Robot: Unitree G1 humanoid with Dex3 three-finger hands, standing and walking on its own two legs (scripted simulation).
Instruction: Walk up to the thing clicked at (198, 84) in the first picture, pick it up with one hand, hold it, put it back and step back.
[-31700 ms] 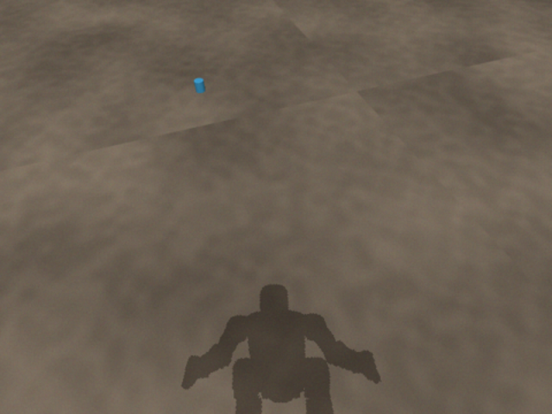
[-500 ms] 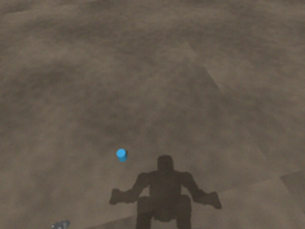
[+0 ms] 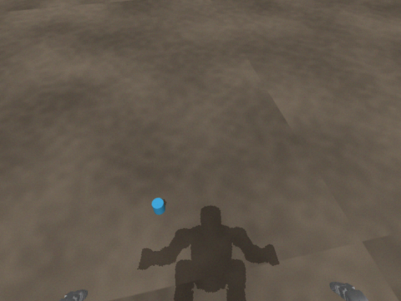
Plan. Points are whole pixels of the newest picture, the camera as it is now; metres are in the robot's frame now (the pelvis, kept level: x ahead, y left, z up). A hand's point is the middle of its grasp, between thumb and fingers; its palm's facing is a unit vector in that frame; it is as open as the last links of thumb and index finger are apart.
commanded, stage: stand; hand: left
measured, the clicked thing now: (158, 206) +0.65 +0.25 -0.74
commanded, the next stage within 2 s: walk up in 0.96 s
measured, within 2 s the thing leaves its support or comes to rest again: neither
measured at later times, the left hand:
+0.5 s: hand out of the picture +0.04 +0.24 -0.15, palm faces -0.01 -0.94 -0.34, open 7.4 cm
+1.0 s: hand out of the picture +0.06 +0.24 -0.15, palm faces -0.01 -0.94 -0.33, open 7.4 cm
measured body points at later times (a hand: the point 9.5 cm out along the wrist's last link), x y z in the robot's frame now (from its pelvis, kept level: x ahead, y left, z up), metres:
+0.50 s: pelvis -0.02 -0.01 +0.00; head -0.02 -0.02 +0.45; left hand +0.04 +0.29 -0.13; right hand +0.05 -0.31 -0.13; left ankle +0.00 +0.13 -0.74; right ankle +0.00 -0.13 -0.74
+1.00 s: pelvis -0.01 -0.02 +0.00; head +0.00 -0.02 +0.45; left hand +0.06 +0.28 -0.13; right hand +0.05 -0.32 -0.13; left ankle -0.01 +0.12 -0.74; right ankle +0.00 -0.13 -0.74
